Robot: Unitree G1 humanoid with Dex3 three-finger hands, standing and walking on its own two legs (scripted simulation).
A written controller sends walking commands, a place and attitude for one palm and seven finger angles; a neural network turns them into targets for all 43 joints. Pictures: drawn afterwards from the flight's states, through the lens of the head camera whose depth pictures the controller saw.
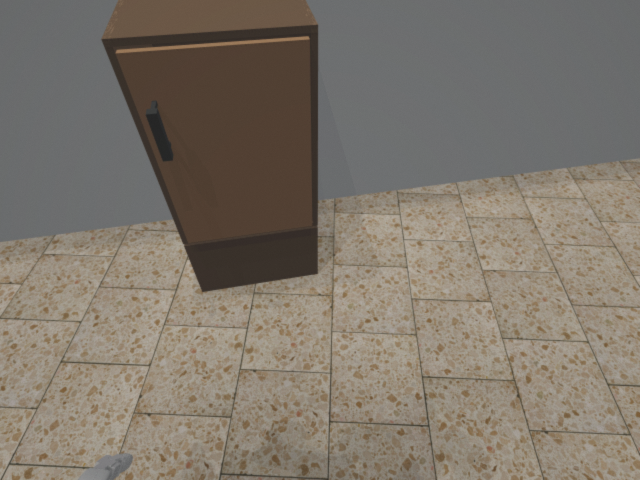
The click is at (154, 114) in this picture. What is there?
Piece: cupboard door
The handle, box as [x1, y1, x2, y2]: [146, 101, 172, 160]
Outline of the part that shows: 152,101 151,107 146,110 146,116 162,159 171,160 172,152 170,148 170,143 166,137 156,107 156,101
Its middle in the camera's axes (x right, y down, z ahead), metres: -0.38 -0.25 +0.90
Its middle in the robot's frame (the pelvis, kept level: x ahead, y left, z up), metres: +0.83 +0.41 -0.04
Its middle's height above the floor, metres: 0.73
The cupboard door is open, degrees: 0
